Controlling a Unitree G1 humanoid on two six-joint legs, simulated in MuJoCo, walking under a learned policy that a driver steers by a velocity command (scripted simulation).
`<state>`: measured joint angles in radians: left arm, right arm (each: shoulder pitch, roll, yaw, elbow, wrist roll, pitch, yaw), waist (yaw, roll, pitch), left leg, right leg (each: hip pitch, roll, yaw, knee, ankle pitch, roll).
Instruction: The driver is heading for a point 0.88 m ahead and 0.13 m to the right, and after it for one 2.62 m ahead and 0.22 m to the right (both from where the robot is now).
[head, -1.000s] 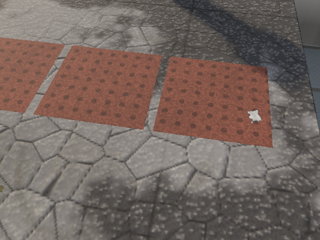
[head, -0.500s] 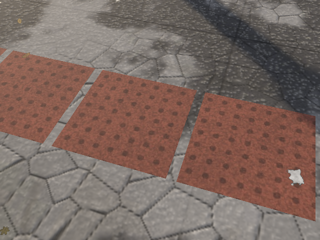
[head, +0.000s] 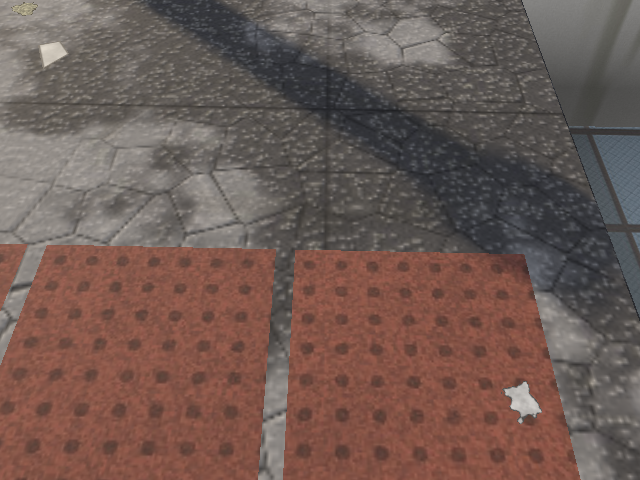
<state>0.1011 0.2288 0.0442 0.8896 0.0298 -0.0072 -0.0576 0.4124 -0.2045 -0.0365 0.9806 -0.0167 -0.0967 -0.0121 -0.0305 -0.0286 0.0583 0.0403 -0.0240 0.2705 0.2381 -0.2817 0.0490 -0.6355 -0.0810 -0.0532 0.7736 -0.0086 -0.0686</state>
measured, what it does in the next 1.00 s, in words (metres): walks ahead, turning right: right foot, then left foot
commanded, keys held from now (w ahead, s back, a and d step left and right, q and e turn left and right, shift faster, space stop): w+e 0.28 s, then w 0.72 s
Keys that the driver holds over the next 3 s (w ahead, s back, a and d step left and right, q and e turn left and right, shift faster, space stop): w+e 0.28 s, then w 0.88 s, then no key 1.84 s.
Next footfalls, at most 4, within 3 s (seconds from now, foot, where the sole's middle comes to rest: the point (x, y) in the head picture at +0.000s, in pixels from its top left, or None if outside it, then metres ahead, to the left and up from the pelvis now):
0.16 right None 0.24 -0.09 -0.78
0.70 left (328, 424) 0.59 -0.01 -0.78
1.24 right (434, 332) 0.81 -0.27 -0.78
1.66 left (352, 316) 0.86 -0.08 -0.78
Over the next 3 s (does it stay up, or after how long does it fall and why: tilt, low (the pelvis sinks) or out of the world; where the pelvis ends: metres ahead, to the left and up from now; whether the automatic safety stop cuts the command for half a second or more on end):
stays up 0.80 -0.17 0.00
